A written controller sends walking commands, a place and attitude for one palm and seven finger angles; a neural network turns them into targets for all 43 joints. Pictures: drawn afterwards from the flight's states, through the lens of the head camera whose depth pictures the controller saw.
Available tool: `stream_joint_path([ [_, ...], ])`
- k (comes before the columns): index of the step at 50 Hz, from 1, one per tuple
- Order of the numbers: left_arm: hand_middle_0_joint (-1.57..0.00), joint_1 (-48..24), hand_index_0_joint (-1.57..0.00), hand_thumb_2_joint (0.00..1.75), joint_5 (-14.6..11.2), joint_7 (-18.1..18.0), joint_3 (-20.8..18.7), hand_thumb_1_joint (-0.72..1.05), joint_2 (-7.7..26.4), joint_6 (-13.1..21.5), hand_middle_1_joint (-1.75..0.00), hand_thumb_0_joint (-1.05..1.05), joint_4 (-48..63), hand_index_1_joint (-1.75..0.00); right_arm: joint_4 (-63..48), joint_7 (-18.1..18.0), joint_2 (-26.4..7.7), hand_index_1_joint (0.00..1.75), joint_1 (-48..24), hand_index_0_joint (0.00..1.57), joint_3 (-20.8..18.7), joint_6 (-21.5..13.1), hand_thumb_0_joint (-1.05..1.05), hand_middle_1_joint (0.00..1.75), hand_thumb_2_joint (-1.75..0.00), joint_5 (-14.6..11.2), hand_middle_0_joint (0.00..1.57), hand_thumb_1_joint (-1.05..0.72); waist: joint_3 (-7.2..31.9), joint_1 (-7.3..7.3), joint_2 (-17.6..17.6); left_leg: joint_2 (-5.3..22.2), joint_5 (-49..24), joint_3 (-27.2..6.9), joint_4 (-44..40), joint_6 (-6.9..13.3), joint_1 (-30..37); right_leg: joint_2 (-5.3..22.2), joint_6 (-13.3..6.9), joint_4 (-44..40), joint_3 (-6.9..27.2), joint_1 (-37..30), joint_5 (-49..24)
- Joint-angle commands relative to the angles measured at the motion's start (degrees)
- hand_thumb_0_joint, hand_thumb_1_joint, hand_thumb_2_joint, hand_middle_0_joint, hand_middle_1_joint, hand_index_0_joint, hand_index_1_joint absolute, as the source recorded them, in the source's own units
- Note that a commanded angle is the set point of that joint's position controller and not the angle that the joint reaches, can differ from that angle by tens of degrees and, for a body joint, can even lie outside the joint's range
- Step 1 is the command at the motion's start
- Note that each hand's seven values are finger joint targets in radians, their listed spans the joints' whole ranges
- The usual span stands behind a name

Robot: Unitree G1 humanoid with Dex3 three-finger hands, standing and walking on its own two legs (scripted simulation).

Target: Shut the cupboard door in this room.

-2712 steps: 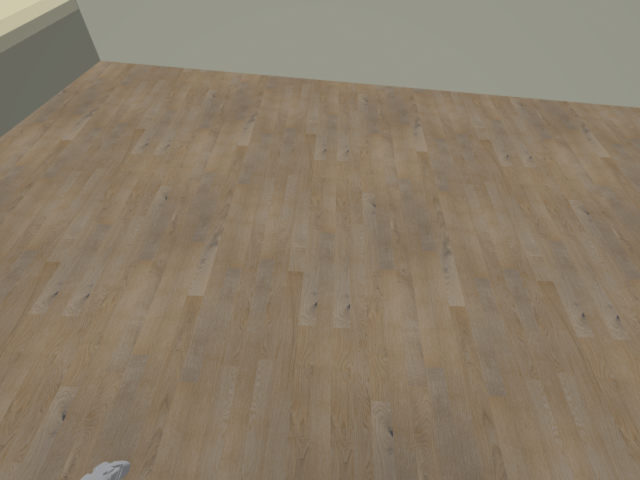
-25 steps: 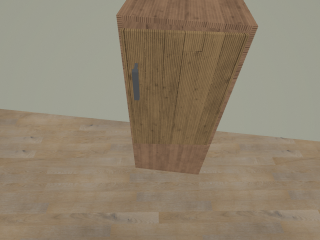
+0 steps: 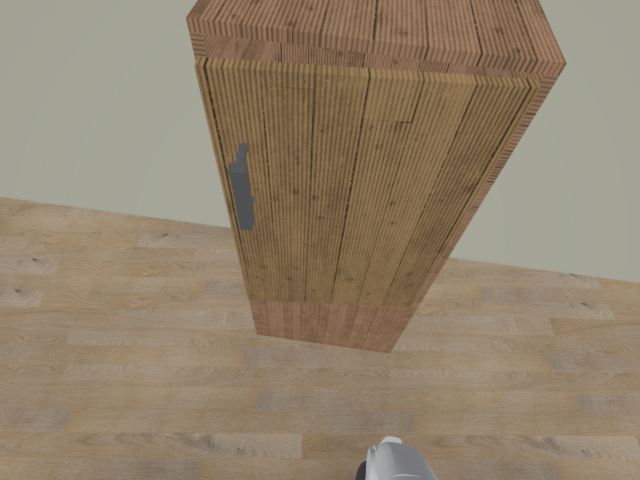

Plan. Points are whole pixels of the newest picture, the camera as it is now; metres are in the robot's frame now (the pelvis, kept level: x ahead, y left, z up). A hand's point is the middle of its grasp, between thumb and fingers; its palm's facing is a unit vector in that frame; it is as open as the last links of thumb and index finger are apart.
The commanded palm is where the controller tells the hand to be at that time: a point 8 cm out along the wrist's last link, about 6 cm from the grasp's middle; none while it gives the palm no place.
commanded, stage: shuffle to correct the standing spot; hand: left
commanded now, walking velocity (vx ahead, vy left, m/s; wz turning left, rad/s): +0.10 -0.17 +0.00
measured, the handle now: (244, 188) +0.48 +0.14 +0.05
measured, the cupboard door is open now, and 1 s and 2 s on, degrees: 6 6 6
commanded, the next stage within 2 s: come to a stop and stand still in 0.04 s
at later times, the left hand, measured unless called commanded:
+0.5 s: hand (235, 463) +0.16 +0.12 -0.18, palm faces +0.06 -0.98 -0.20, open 7.3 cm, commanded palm none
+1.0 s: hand out of the picture +0.06 +0.17 -0.18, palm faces +0.08 -0.98 -0.18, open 7.4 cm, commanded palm none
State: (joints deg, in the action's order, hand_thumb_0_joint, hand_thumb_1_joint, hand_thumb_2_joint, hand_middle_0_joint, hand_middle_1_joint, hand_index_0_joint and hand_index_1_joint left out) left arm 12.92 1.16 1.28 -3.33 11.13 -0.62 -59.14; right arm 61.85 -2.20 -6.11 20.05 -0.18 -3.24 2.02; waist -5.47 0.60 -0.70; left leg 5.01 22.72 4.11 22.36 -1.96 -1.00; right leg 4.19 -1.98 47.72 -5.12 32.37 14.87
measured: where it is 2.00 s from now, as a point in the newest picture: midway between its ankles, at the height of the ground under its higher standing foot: outside the picture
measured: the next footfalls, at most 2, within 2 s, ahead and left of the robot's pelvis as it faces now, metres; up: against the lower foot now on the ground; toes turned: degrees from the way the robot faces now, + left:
right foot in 0.08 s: +0.11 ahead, -0.15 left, +0.00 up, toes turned +0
left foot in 0.32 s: +0.13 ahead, +0.05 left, +0.00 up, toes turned +5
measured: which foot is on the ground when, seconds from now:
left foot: down 0.00-0.08, up 0.10-0.30, down 0.32-0.52, up 0.54-0.76, down 0.78-1.00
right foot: up 0.00-0.06, down 0.08-1.00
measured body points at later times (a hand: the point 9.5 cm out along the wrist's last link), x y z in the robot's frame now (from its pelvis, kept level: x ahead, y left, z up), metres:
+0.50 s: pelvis +0.09 -0.06 -0.01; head +0.12 -0.05 +0.44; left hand +0.15 +0.18 -0.16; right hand +0.19 -0.28 -0.15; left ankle +0.09 +0.05 -0.74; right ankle +0.13 -0.15 -0.74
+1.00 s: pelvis +0.05 -0.01 +0.00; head +0.07 +0.01 +0.45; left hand +0.06 +0.22 -0.16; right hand +0.09 -0.24 -0.14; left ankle +0.05 +0.08 -0.74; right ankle +0.07 -0.15 -0.74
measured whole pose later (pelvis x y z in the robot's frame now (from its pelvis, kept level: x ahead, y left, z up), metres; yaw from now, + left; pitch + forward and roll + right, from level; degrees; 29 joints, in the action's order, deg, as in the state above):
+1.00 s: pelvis +0.05 -0.01 +0.00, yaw +1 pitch +0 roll +1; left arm 14.4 1.2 -1.2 -1.6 10.9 -1.5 -61.1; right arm 60.7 -1.7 -8.2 13.8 -1.0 1.1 0.8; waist -2.3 -2.2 -3.3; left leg -1.8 14.2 2.9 26.4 2.2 -12.0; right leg 3.5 1.5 27.2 -1.8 14.1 12.2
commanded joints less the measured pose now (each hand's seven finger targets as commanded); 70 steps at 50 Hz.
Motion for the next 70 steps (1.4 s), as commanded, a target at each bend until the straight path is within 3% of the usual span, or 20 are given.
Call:
stream_joint_path([
  [1,-0.20,5.6,-0.20,0.90,-0.1,0.6,-0.1,0.90,1.8,1.8,-0.30,0.00,2.5,-0.30,-0.8,-0.7,-13.7,0.30,2.8,0.20,-3.6,0.5,0.00,0.30,-0.90,-0.4,0.20,-0.90,4.8,-2.12,8.4,9.1,-48.5,-0.7,7.1,6.8,-3.7,-4.5,-0.8,-14.2,-4.6,-17.1,-6.8],
  [3,-0.20,15.7,-0.20,0.90,0.4,-0.3,-1.5,0.90,8.0,2.4,-0.30,0.00,-0.2,-0.30,-0.8,0.1,-11.4,0.30,3.9,0.20,-3.5,0.8,0.00,0.30,-0.90,-1.3,0.20,-0.90,11.6,-6.32,-2.8,2.8,-30.2,2.9,26.6,3.7,-16.8,2.5,-3.9,-16.9,3.1,-37.2,-24.4],
  [4,-0.20,18.3,-0.20,0.90,0.3,-0.8,-2.5,0.90,12.6,2.3,-0.30,0.00,-0.7,-0.30,-1.8,-0.1,-6.5,0.30,6.4,0.20,-2.8,1.0,0.00,0.30,-0.90,-2.1,0.20,-0.90,17.3,-6.46,-18.4,-4.8,11.5,3.7,44.8,2.3,-26.4,17.2,-11.3,-20.7,19.9,-44.6,-38.2],
  [5,-0.20,18.4,-0.20,0.90,-0.1,-1.4,-2.3,0.90,12.9,1.7,-0.30,0.00,0.0,-0.30,-3.9,-0.6,-7.0,0.30,2.0,0.20,-2.6,1.6,0.00,0.30,-0.90,-2.2,0.20,-0.90,16.3,-7.61,-14.7,-3.6,19.2,-1.5,53.5,3.0,-28.2,20.0,-15.8,-25.6,23.9,-37.3,-32.2],
  [6,-0.20,12.4,-0.20,0.90,0.2,-1.7,-2.0,0.90,11.2,1.3,-0.30,0.00,1.5,-0.30,-4.4,-0.5,-6.9,0.30,0.4,0.20,-2.8,1.9,0.00,0.30,-0.90,-1.8,0.20,-0.90,13.6,-5.56,-18.4,-2.1,16.2,-2.8,57.4,3.4,-30.4,17.5,-15.7,-28.0,24.4,-31.4,-19.7],
  [8,-0.20,2.9,-0.20,0.90,0.4,-2.9,-0.8,0.90,6.6,0.8,-0.30,0.00,4.7,-0.30,-4.6,0.3,-7.3,0.30,-1.6,0.20,-2.8,2.7,0.00,0.30,-0.90,-1.0,0.20,-0.90,7.8,-1.60,-8.4,1.3,12.2,-3.6,50.4,3.3,-26.9,14.4,-13.0,-28.3,15.6,-19.2,-10.7],
  [12,-0.20,-0.3,-0.20,0.90,0.4,-3.5,0.3,0.90,6.4,1.6,-0.30,0.00,4.9,-0.30,-2.0,0.5,-2.4,0.30,3.2,0.20,-0.9,3.1,0.00,0.30,-0.90,-1.4,0.20,-0.90,9.6,1.45,-3.6,-2.1,1.3,-0.3,20.0,1.2,-13.9,11.0,-9.5,-25.2,9.6,-14.4,-23.6],
  [15,-0.20,0.5,-0.20,0.90,-1.1,-3.0,0.5,0.90,4.0,0.6,-0.30,0.00,5.2,-0.30,-2.3,0.2,-6.2,0.30,3.1,0.20,-1.8,2.6,0.00,0.30,-0.90,-1.5,0.20,-0.90,7.7,0.40,4.9,2.0,-19.4,-5.4,0.9,3.2,-7.5,5.1,-2.3,-18.4,6.0,-13.2,-12.9],
  [16,-0.20,1.6,-0.20,0.90,-1.2,-2.9,0.5,0.90,2.8,0.0,-0.30,0.00,5.5,-0.30,-4.6,0.2,-9.3,0.30,-1.2,0.20,-2.1,2.7,0.00,0.30,-0.90,-0.9,0.20,-0.90,5.6,-1.54,10.4,8.7,-24.9,-11.6,-2.2,6.6,-14.8,1.7,0.5,-18.0,3.4,-16.3,-3.4],
  [18,-0.20,1.6,-0.20,0.90,-0.4,-3.0,0.4,0.90,2.7,-0.7,-0.30,0.00,5.3,-0.30,-7.1,0.0,-9.8,0.30,-8.6,0.20,-2.3,3.0,0.00,0.30,-0.90,-0.7,0.20,-0.90,1.5,-3.25,13.6,9.2,-30.5,-11.2,-2.8,8.5,-21.9,-0.2,1.5,-12.8,2.0,-21.2,-1.3],
  [23,-0.20,4.2,-0.20,0.90,0.3,-3.1,0.0,0.90,4.9,-0.2,-0.30,0.00,5.1,-0.30,-9.3,-0.2,-10.7,0.30,-9.2,0.20,-3.6,4.1,0.00,0.30,-0.90,-0.7,0.20,-0.90,7.0,-2.56,2.8,5.0,-32.8,-5.7,6.2,6.3,-12.0,2.6,0.6,-15.6,5.9,-19.1,-16.7],
  [26,-0.20,5.1,-0.20,0.90,0.4,-3.3,-0.8,0.90,8.9,0.6,-0.30,0.00,5.3,-0.30,-9.6,0.2,-7.7,0.30,-6.2,0.20,-3.7,5.4,0.00,0.30,-0.90,-1.2,0.20,-0.90,9.9,-1.87,-13.7,-5.3,2.9,-0.3,23.1,1.1,-18.3,16.6,-7.6,-25.0,18.2,-24.2,-41.1],
  [28,-0.20,5.1,-0.20,0.90,0.6,-3.8,-0.8,0.90,8.0,0.4,-0.30,0.00,5.3,-0.30,-10.0,0.1,-7.2,0.30,-8.9,0.20,-3.6,5.9,0.00,0.30,-0.90,-1.3,0.20,-0.90,9.4,-3.09,-9.3,-5.3,10.4,-4.8,33.5,1.0,-21.9,18.2,-12.7,-25.0,18.0,-24.7,-44.5],
  [37,-0.20,1.9,-0.20,0.90,0.2,-3.3,-1.1,0.90,9.2,0.1,-0.30,0.00,5.2,-0.30,-6.6,1.0,-5.5,0.30,-4.6,0.20,-2.6,4.7,0.00,0.30,-0.90,-1.7,0.20,-0.90,10.2,-0.16,-9.2,-5.7,-7.4,-0.4,3.7,0.3,-6.9,10.3,-4.6,-24.8,11.0,-18.1,-15.1],
  [40,-0.20,1.7,-0.20,0.90,-0.4,-2.8,0.0,0.90,3.3,-0.9,-0.30,0.00,5.7,-0.30,-7.5,0.9,-11.8,0.30,-7.7,0.20,-3.0,4.0,0.00,0.30,-0.90,-0.6,0.20,-0.90,3.7,-2.03,9.9,10.5,-5.9,-15.5,-8.7,7.3,-18.5,0.4,3.1,-18.3,1.8,-17.2,5.2],
  [41,-0.20,0.8,-0.20,0.90,0.1,-2.9,0.1,0.90,3.1,-1.5,-0.30,0.00,4.6,-0.30,-7.8,0.9,-10.9,0.30,-10.7,0.20,-2.6,3.9,0.00,0.30,-0.90,-0.5,0.20,-0.90,0.4,-2.20,12.0,9.9,1.8,-17.6,-13.0,8.4,-25.8,-0.7,3.1,-14.0,1.6,-20.1,5.7],
  [49,-0.20,5.0,-0.20,0.90,-0.1,-2.8,1.7,0.90,3.6,0.5,-0.30,0.00,-0.7,-0.30,-4.1,0.3,-8.1,0.30,-5.4,0.20,-1.5,2.0,0.00,0.30,-0.90,-1.4,0.20,-0.90,4.5,-2.11,5.0,2.1,-15.7,-9.6,-5.1,4.7,-13.4,2.2,1.7,-24.9,6.7,-23.3,-7.6],
  [66,-0.20,7.4,-0.20,0.90,-0.3,-3.2,2.4,0.90,1.4,1.2,-0.30,0.00,-4.4,-0.30,0.5,0.5,-6.6,0.30,-0.6,0.20,-0.9,2.3,0.00,0.30,-0.90,-1.3,0.20,-0.90,0.9,-1.36,0.1,0.8,-3.2,-7.9,-7.6,3.1,-14.6,1.9,1.6,-28.1,7.7,-20.5,-2.2],
  [68,-0.20,11.1,-0.20,0.90,0.5,-5.3,3.2,0.90,5.1,3.7,-0.30,0.00,-5.4,-0.30,-3.5,0.9,-7.9,0.30,-4.1,0.20,-0.2,0.1,0.00,0.30,-0.90,-1.9,0.20,-0.90,8.1,-1.18,4.5,-0.6,-31.9,-4.6,5.7,1.6,-10.5,4.8,-0.2,-21.5,9.1,-23.5,-38.1],
  [70,-0.20,8.6,-0.20,0.90,-0.6,-5.1,3.2,0.90,4.1,3.2,-0.30,0.00,-2.9,-0.30,-3.3,0.5,-7.6,0.30,0.3,0.20,-0.7,0.5,0.00,0.30,-0.90,-1.8,0.20,-0.90,13.9,0.19,0.7,0.6,-22.1,-5.5,4.5,2.3,-9.0,4.1,-0.4,-20.0,8.7,-26.4,-21.7],
])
